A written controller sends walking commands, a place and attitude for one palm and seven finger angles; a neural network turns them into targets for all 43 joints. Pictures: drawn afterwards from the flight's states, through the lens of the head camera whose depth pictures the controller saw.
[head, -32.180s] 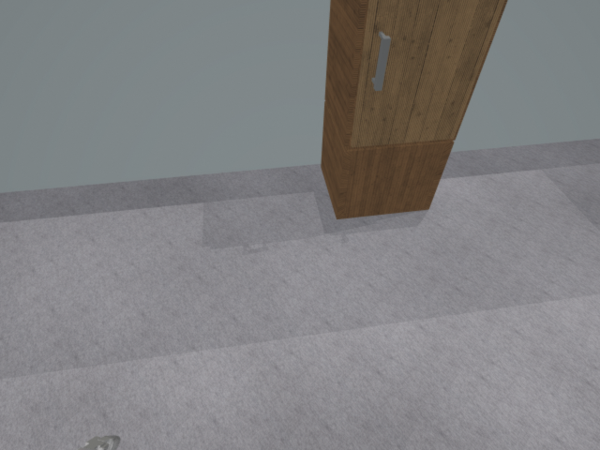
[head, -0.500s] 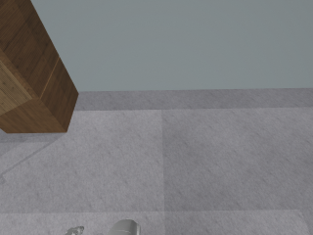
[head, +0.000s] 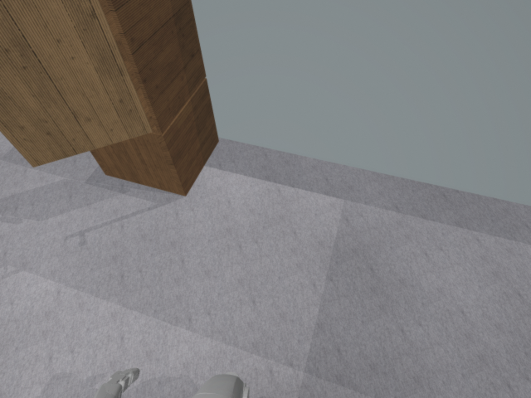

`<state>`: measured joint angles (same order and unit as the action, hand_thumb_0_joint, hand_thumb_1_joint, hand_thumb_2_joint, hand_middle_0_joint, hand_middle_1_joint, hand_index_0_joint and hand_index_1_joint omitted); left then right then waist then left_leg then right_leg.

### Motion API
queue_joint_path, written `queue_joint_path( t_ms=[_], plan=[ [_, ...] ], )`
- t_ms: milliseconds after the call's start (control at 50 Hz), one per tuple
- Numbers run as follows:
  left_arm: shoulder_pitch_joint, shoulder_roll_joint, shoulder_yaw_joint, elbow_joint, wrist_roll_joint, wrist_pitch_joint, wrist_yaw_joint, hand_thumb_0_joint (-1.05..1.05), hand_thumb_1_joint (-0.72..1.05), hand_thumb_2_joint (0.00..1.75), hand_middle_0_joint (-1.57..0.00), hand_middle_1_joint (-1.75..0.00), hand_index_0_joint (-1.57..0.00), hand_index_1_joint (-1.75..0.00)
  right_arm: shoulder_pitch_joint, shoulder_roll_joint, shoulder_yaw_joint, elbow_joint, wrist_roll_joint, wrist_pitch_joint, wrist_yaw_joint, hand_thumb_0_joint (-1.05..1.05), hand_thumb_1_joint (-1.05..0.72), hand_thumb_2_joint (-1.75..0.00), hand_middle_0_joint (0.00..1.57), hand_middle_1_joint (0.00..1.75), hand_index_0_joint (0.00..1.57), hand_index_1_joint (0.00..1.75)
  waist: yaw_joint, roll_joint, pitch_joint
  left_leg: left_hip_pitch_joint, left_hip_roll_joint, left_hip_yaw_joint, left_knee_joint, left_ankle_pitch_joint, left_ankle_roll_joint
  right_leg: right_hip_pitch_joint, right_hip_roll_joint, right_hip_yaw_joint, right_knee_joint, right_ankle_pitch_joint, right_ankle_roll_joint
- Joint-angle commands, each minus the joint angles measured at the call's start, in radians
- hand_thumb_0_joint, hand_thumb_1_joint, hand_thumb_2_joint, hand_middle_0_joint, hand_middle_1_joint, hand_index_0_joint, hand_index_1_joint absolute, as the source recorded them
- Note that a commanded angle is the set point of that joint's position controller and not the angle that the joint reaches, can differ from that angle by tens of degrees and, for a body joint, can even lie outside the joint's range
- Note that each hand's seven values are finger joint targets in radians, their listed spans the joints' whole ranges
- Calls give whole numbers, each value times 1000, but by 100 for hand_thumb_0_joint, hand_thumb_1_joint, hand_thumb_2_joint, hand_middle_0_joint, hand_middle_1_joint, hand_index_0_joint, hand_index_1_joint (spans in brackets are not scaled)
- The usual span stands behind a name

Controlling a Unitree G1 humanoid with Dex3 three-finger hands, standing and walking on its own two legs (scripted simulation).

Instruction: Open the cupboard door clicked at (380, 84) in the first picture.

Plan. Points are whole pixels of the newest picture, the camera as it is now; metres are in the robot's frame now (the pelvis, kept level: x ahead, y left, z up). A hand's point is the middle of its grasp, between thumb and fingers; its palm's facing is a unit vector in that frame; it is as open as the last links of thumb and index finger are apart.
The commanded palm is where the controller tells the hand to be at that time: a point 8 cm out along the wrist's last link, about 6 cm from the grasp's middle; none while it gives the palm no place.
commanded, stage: turn to face it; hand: left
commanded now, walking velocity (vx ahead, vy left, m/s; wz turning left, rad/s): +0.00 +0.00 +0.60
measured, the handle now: out of the picture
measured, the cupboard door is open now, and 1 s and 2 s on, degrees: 42 42 42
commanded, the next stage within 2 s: take the last steps up to it in 0.68 s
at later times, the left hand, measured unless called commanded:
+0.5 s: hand out of the picture +0.05 +0.23 -0.15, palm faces +0.29 -0.92 -0.27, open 7.4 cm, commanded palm none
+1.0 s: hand out of the picture -0.03 +0.18 -0.17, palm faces +0.48 -0.86 -0.20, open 7.4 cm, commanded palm none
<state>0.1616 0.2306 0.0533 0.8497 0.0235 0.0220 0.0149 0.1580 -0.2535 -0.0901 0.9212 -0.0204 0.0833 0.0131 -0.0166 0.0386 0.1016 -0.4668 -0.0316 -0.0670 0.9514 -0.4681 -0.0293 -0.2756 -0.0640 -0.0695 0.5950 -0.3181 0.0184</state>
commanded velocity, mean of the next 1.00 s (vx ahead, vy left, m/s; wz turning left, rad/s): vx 0.07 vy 0.04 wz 0.36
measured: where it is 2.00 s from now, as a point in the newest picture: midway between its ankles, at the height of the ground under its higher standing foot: (217, 378)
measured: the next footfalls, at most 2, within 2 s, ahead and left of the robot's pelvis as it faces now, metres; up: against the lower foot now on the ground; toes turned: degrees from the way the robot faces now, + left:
left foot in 0.20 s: +0.05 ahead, +0.13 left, +0.00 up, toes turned +12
right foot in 0.54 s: +0.10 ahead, -0.13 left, +0.00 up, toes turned +15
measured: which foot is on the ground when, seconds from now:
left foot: up 0.00-0.18, down 0.20-0.54, up 0.56-0.84, down 0.86-1.00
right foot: down 0.00-0.20, up 0.22-0.52, down 0.54-0.86, up 0.88-1.00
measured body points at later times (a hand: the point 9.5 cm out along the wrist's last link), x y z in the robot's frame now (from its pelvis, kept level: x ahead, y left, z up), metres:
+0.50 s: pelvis +0.02 -0.01 +0.01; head +0.06 +0.00 +0.45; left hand +0.04 +0.28 -0.13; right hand +0.16 -0.23 -0.14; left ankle +0.01 +0.12 -0.73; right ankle +0.05 -0.14 -0.70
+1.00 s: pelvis +0.03 -0.01 +0.01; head +0.06 +0.02 +0.45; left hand -0.05 +0.23 -0.15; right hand +0.21 -0.19 -0.13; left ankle -0.02 +0.09 -0.73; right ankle +0.06 -0.13 -0.67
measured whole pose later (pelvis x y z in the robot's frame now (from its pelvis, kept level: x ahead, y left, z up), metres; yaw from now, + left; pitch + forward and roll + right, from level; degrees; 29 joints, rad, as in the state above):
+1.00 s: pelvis +0.03 -0.01 +0.01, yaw +27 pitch +0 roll +0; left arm 0.23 0.22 0.06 1.00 0.02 0.05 -0.02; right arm 0.19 -0.19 -0.03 0.96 -0.03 0.00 -0.01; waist 0.02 -0.03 0.08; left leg -0.24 -0.01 0.02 0.53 -0.29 0.03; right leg -0.41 -0.08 -0.07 0.99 -0.49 0.02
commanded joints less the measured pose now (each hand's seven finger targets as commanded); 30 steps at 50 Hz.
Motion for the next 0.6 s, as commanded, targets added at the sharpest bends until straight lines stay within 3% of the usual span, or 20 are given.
queue_joint_path(
  t_ms=[0, 60, 80, 120, 140, 160, 180, 200, 220, 240, 280, 320, 420, 460, 480, 500, 520, 540, 560, 580],
  plan=[
    [6, 151, 38, -62, 3, -23, 19, 0, 90, 90, -20, -30, -20, -30, -57, -59, -10, -106, 8, -26, 16, 0, -90, -90, 20, 30, 20, 30, 11, -300, -87, -72, 56, 70, 142, -17, -25, 101, -262, 101, -253, 397, -139],
    [79, 191, 50, -36, 5, -27, 17, 0, 90, 90, -20, -30, -20, -30, -106, -26, 9, -115, 13, -39, 20, 0, -90, -90, 20, 30, 20, 30, 55, -234, -126, 5, 40, 142, -121, -16, -26, 200, -280, 58, -171, 578, -134],
    [98, 204, 54, -26, 5, -27, 14, 0, 90, 90, -20, -30, -20, -30, -102, -24, 14, -116, 13, -43, 20, 0, -90, -90, 20, 30, 20, 30, 57, -234, -134, 31, 26, 164, -195, 7, -22, 216, -280, 45, -141, 612, -125],
    [98, 213, 59, -18, 0, -22, 9, 0, 90, 90, -20, -30, -20, -30, -54, -40, 13, -105, 11, -48, 18, 0, -90, -90, 20, 30, 20, 30, 35, -238, -146, 136, 13, 177, -352, 119, -9, 186, -266, -7, -70, 564, -77],
    [81, 212, 60, -22, -8, -18, 6, 0, 90, 90, -20, -30, -20, -30, -9, -67, 7, -93, 8, -53, 18, 0, -90, -90, 20, 30, 20, 30, 4, -189, -157, 245, 21, 160, -461, 233, 2, 112, -259, -36, 5, 495, -39],
    [77, 177, 57, -44, -15, -12, 1, 0, 90, 90, -20, -30, -20, -30, 52, -145, -13, -87, 1, -61, 13, 0, -90, -90, 20, 30, 20, 30, -32, -4, -200, 407, 158, -22, -526, 430, 64, -58, -200, -88, 175, 291, 21],
    [42, 104, 34, -88, -19, -8, -5, 0, 90, 90, -20, -30, -20, -30, 137, -260, -42, -80, -7, -63, 5, 0, -90, -90, 20, 30, 20, 30, -77, 280, -216, 502, 427, -376, -579, 784, 224, -302, -62, -94, 407, -333, 87],
    [-35, 120, 24, -122, -7, 3, 2, 0, 90, 90, -20, -30, -20, -30, 196, -282, -41, -60, -7, -56, -3, 0, -90, -90, 20, 30, 20, 30, -98, 158, -199, 438, 472, -400, -567, 719, 284, -312, -62, 18, 513, -363, 66],
    [-60, 102, 31, -103, -6, 2, 8, 0, 90, 90, -20, -30, -20, -30, 183, -246, -36, -57, -10, -66, -18, 0, -90, -90, 20, 30, 20, 30, -84, 175, -227, 447, 404, -396, -560, 742, 274, -351, -48, 56, 568, -317, 62],
    [-59, 108, 31, -87, -11, 1, 8, 0, 90, 90, -20, -30, -20, -30, 137, -224, -27, -70, -9, -69, -28, 0, -90, -90, 20, 30, 20, 30, -68, 183, -203, 401, 365, -335, -562, 716, 254, -340, -53, 80, 584, -259, 60],
    [-13, 103, 34, -48, -10, 7, 0, 0, 90, 90, -20, -30, -20, -30, 54, -177, -9, -82, -7, -73, -34, 0, -90, -90, 20, 30, 20, 30, -16, 139, -185, 358, 286, -212, -563, 705, 204, -287, -43, 78, 552, -153, 60],
    [-4, 92, 31, -33, -13, 10, -4, 0, 90, 90, -20, -30, -20, -30, 41, -171, -5, -82, -8, -73, -36, 0, -90, -90, 20, 30, 20, 30, -6, 92, -183, 333, 271, -188, -574, 667, 200, -233, -28, 68, 469, -143, 58],
    [6, 79, 25, -27, -13, 11, -5, 0, 90, 90, -20, -30, -20, -30, 15, -168, -9, -72, -12, -59, -29, 0, -90, -90, 20, 30, 20, 30, 0, 136, -143, 217, 243, -219, -596, 478, 188, -70, 27, 31, 199, -143, 41],
    [65, 80, 27, -6, -15, 5, -3, 0, 90, 90, -20, -30, -20, -30, -10, -167, -11, -74, -8, -53, -27, 0, -90, -90, 20, 30, 20, 30, 28, 105, -145, 154, 215, -220, -565, 419, 164, 56, 55, 16, 45, -46, 32],
    [113, 91, 34, 9, -15, -2, 0, 0, 90, 90, -20, -30, -20, -30, -31, -154, -11, -81, -2, -51, -25, 0, -90, -90, 20, 30, 20, 30, 54, 75, -147, 86, 185, -198, -515, 357, 134, 163, 44, 21, -90, 45, 28],
    [142, 146, 44, 12, -5, -13, 7, 0, 90, 90, -20, -30, -20, -30, -29, -111, -6, -87, 7, -50, -19, 0, -90, -90, 20, 30, 20, 30, 70, -67, -148, -14, 101, -134, -399, 237, 79, 259, -65, 148, -244, 17, 0],
    [138, 228, 59, 9, 6, -20, 13, 0, 90, 90, -20, -30, -20, -30, -21, -49, 4, -105, 11, -51, -14, 0, -90, -90, 20, 30, 20, 30, 69, -328, -116, -124, -38, 35, -178, -23, 6, 255, -319, 409, -351, 32, -110],
    [126, 245, 52, -10, 3, -15, 9, 0, 90, 90, -20, -30, -20, -30, -44, -76, 0, -117, 5, -45, -6, 0, -90, -90, 20, 30, 20, 30, 78, -283, -102, -70, -14, 18, 36, -138, 13, 98, -406, 427, -378, 29, -185],
    [84, 198, 48, -14, 2, -23, 15, 0, 90, 90, -20, -30, -20, -30, -59, -78, -9, -98, 2, -34, -8, 0, -90, -90, 20, 30, 20, 30, 51, -289, -75, -78, 10, -6, 166, -85, 14, 41, -350, 409, -360, 66, -189],
    [45, 168, 38, -17, -1, -25, 16, 0, 90, 90, -20, -30, -20, -30, -42, -79, -9, -77, 1, -30, -6, 0, -90, -90, 20, 30, 20, 30, 27, -293, -50, -92, 31, 0, 227, -35, 8, 42, -300, 326, -332, 152, -178]
  ],
)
